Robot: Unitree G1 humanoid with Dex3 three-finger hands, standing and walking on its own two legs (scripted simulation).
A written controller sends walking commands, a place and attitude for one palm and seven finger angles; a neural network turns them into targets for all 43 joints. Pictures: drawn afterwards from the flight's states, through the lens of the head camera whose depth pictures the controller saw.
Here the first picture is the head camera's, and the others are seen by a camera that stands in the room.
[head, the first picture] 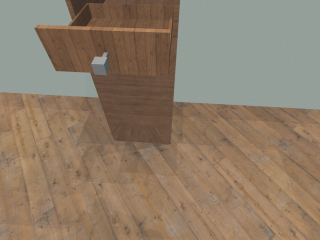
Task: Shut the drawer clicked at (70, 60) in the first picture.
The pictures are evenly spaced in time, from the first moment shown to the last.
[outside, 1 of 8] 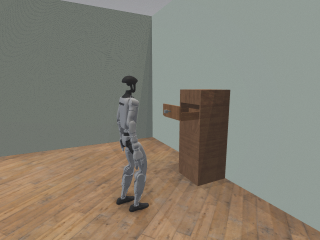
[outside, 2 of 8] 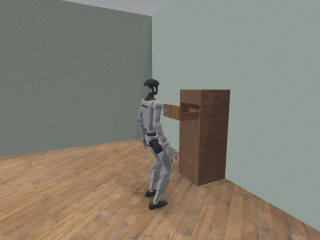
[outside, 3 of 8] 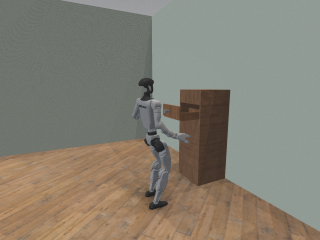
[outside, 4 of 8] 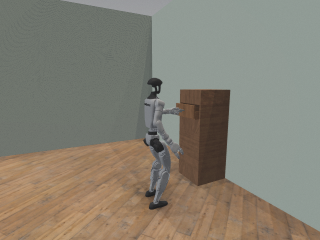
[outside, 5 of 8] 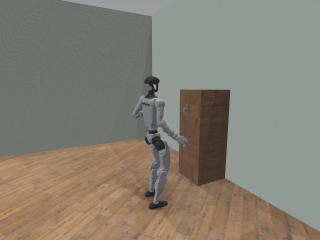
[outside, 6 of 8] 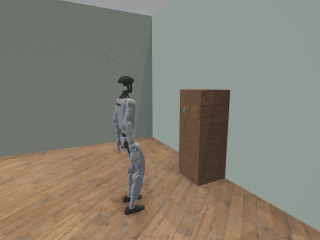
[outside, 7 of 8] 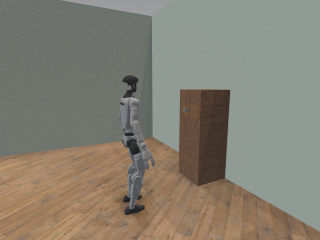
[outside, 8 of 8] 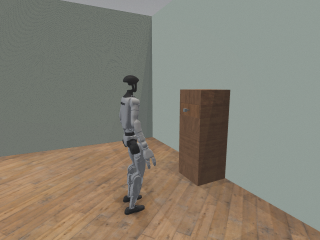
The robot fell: no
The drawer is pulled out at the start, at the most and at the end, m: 0.27 0.27 0.00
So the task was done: yes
